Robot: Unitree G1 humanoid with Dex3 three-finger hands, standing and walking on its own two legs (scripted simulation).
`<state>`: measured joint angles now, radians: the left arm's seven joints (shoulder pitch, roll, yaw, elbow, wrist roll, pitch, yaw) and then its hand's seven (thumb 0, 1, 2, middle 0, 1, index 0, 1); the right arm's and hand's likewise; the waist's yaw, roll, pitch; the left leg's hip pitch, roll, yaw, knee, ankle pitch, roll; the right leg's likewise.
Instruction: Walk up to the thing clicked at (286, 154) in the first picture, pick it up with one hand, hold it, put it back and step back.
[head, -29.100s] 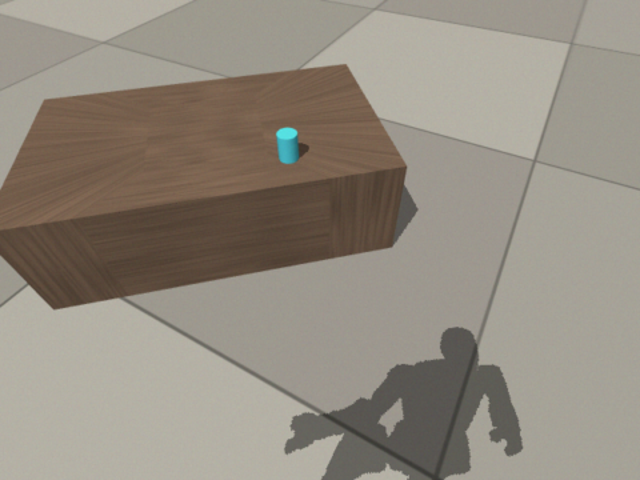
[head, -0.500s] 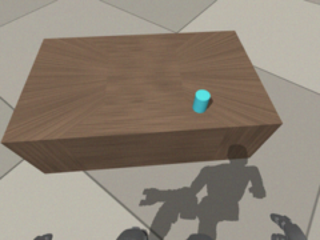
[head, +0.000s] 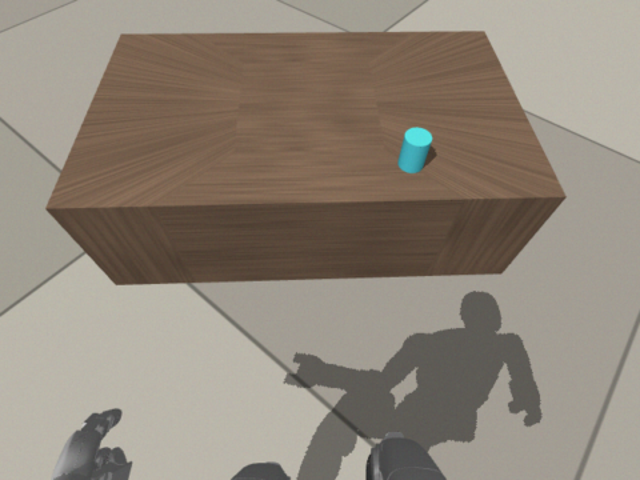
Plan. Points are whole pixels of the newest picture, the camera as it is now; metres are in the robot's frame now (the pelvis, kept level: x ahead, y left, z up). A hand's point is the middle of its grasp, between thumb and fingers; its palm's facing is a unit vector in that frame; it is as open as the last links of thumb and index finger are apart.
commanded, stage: step back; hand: right
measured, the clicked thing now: (414, 150) +0.88 -0.22 -0.28
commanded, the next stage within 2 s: stand in 1.66 s
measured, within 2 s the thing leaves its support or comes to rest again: neither
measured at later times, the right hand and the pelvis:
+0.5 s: hand out of the picture -0.06 -0.26 -0.14, palm faces +0.03 +0.94 -0.34, open 7.4 cm; pelvis -0.16 +0.00 +0.02, yaw -5 degrees
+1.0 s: hand out of the picture -0.17 -0.24 -0.12, palm faces +0.01 +0.92 -0.40, open 7.4 cm; pelvis -0.25 +0.03 +0.01, yaw -3 degrees
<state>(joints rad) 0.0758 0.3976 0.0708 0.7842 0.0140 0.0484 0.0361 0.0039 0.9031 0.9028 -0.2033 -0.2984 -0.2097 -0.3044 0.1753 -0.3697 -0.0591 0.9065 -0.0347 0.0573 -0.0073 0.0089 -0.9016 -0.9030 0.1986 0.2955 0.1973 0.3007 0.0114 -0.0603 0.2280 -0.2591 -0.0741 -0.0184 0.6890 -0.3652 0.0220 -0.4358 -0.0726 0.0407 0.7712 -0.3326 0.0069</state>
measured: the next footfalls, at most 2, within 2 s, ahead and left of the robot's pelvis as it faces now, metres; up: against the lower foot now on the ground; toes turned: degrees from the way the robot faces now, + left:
right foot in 0.34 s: -0.12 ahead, -0.11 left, +0.00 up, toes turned -3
left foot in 0.68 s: -0.19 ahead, +0.14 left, +0.00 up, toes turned -3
